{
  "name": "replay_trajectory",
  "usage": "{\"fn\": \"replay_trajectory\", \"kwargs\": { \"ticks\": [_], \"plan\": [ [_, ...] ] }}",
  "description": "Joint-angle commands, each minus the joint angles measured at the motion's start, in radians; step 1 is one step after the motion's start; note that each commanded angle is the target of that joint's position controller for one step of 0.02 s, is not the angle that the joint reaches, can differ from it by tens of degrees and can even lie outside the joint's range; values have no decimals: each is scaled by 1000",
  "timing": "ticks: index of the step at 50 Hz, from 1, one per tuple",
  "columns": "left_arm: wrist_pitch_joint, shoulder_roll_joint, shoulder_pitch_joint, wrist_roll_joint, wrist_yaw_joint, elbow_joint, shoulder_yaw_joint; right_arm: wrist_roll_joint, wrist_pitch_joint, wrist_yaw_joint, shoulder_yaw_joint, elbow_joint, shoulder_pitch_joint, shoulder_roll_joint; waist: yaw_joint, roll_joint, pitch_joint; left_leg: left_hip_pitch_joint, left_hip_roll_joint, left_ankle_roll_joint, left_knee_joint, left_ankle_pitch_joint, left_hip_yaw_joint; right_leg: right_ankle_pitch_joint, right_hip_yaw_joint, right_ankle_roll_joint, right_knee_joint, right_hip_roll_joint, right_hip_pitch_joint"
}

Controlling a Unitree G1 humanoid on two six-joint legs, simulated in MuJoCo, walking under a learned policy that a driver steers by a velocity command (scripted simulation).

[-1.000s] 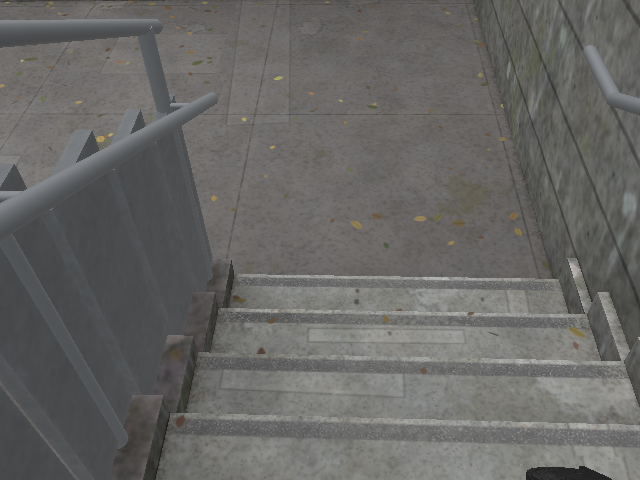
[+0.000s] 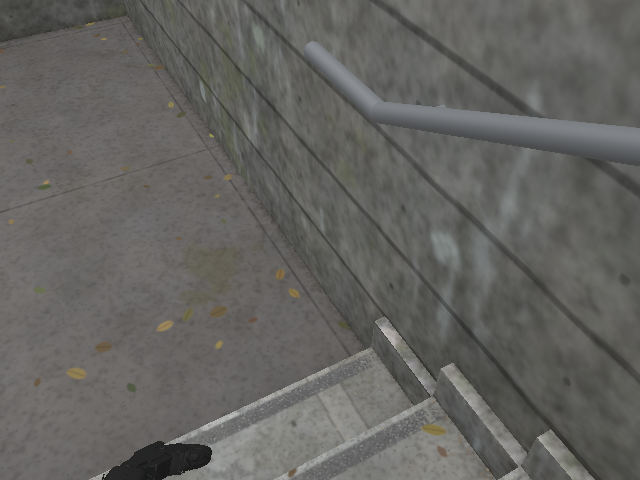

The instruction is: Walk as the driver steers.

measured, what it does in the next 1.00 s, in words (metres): goes down, turning left: right foot 0.15 m lower, then left foot 0.15 m lower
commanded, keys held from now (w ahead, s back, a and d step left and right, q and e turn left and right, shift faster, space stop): w+q+shift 0.80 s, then w+shift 0.20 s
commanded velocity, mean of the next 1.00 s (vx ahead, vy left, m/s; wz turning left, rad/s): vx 1.00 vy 0.00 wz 0.87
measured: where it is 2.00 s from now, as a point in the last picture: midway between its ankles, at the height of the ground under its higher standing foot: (55, 307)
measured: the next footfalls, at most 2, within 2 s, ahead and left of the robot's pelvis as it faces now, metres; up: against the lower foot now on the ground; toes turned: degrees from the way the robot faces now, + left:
right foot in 0.18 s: +0.34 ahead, -0.15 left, -0.15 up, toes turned +12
left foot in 0.56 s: +0.55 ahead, +0.06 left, -0.30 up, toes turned +32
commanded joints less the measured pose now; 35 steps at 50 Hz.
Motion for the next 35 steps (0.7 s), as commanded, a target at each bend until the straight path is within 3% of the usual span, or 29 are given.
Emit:
{"fn": "replay_trajectory", "kwargs": {
  "ticks": [1,3,5,6,7,8,9,10,11,12,13,14,15,16,18,19,20,21,23,25,27,28,29,30,31,32,33,34,35],
  "plan": [
    [-34,127,-97,-12,-2,-67,38,42,-45,-7,-26,-71,-21,-112,21,-15,151,-175,183,148,-182,363,-361,499,-17,-4,-361,12,101],
    [-29,99,-128,-25,-23,-87,30,37,-23,10,-45,-82,-37,-181,-35,32,122,-181,115,94,-147,361,-302,442,-89,-3,-543,83,299],
    [-22,71,-81,-62,-19,-89,28,22,0,8,-49,-69,-8,-174,-60,132,113,-108,109,78,-61,432,-314,406,-78,13,-608,95,412],
    [-31,83,-51,-61,-5,-95,31,12,21,-12,-50,-68,5,-166,-48,118,108,-54,92,56,24,443,-311,403,-51,26,-681,78,450],
    [-46,109,53,-48,7,-70,45,-2,35,-24,-49,-64,1,-173,2,61,86,-10,65,53,183,467,-291,457,-39,27,-772,52,523],
    [-53,139,300,-42,6,-13,69,-12,51,-32,-62,-80,-101,-229,156,112,-25,-60,76,63,457,635,-271,551,1,-10,-726,10,764],
    [-48,220,582,-29,11,66,106,9,52,-29,-78,-121,-204,-257,310,101,-118,-272,71,51,793,560,-211,462,49,-54,-663,-55,1071],
    [-46,274,666,6,-1,94,117,48,39,-18,-69,-175,-241,-173,318,-67,-148,-576,-5,28,1120,-134,-130,584,76,-72,-405,-185,1292],
    [-45,234,580,13,-31,83,98,61,41,-37,-45,-192,-21,-125,154,-191,-230,-733,116,31,1088,-113,-79,783,177,-48,-250,-323,1375],
    [-45,248,556,2,-35,55,123,39,52,-38,-37,-167,-24,-135,189,-250,-265,-833,163,15,1100,-45,-44,328,353,-169,-361,-419,1325],
    [-49,255,523,-22,-15,62,137,-18,61,-30,-40,-195,-132,-163,192,-217,-186,-840,208,5,1058,55,-11,-303,546,-270,-575,-438,1080],
    [-70,125,454,-22,-11,60,98,-61,56,-12,-79,-205,-296,-251,179,4,23,-794,265,-3,775,275,-90,-284,407,-217,-600,-353,825],
    [-83,138,463,-12,-1,95,96,-71,60,3,-84,-221,-347,-244,168,-12,129,-746,276,-18,686,296,-86,34,361,-202,-535,-351,668],
    [-93,132,455,-24,6,130,90,-47,75,28,-83,-234,-383,-210,118,44,194,-618,307,-60,442,378,-95,125,187,-153,-553,-276,454],
    [-89,202,385,-60,29,142,105,-32,90,56,-44,-288,-434,-112,83,-136,150,-482,276,-73,293,496,49,117,70,-135,-599,-233,370],
    [-85,214,363,-49,18,117,108,-17,88,59,-48,-268,-385,-132,78,-187,87,-455,243,-30,337,592,94,140,44,-134,-526,-239,411],
    [-101,93,360,-54,14,133,87,10,71,66,-51,-251,-404,-141,59,-124,90,-444,266,8,146,922,33,-44,-58,-70,-416,-164,386],
    [-105,49,350,-64,19,132,66,26,59,81,-45,-247,-405,-122,38,-73,78,-244,213,8,-30,1214,108,-239,-197,-25,-381,-93,238],
    [-94,109,401,-49,35,154,66,1,72,109,-17,-268,-491,-71,72,-31,113,-44,155,11,-66,1221,225,-210,-242,5,-382,-119,145],
    [-71,143,477,-40,47,181,64,-14,107,88,-19,-262,-496,-109,86,-32,150,70,69,3,-103,1054,364,36,-308,2,-234,-111,184],
    [-49,244,393,-23,42,158,74,-34,119,41,-64,-160,-123,-201,-133,-55,-74,457,23,101,41,846,331,718,-312,20,282,-167,200],
    [-26,279,343,-24,50,166,87,-24,115,31,-82,-117,28,-265,-241,32,-25,566,149,209,-219,745,128,305,-270,32,742,-117,61],
    [6,223,261,-9,66,169,92,7,95,19,-87,-86,38,-300,-271,215,141,518,199,222,-424,795,64,-610,-287,-3,1094,28,-112],
    [-14,221,353,-8,71,56,88,7,69,6,-75,-72,8,-363,-55,291,126,660,303,165,-102,1466,-93,-627,-157,-7,973,-36,-378],
    [-29,233,378,19,52,40,80,24,68,-4,-74,-94,-17,-334,-28,63,14,723,340,228,-132,1227,-275,-576,-42,-9,795,-75,-449],
    [-44,245,394,29,39,56,89,20,49,-1,-68,-116,-81,-311,29,-100,62,545,352,219,-180,973,-327,-491,-1,-28,620,-74,-418],
    [-52,234,416,30,28,55,93,2,41,0,-64,-133,-178,-302,79,-17,47,385,428,337,-240,718,-549,-548,40,3,523,-55,-400],
    [-43,283,311,6,16,8,111,-5,22,-7,-59,-184,-312,-278,136,-55,172,1,444,335,-356,739,-592,-391,66,64,152,-85,-184],
    [-23,267,285,6,22,4,105,-25,12,-12,-67,-187,-387,-308,177,-12,206,-217,407,320,-361,848,-545,-323,18,87,52,-59,25]
  ]
}}
Over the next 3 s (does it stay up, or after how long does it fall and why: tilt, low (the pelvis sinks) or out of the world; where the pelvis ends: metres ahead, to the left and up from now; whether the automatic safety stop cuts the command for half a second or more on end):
stays up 2.42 1.09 -0.57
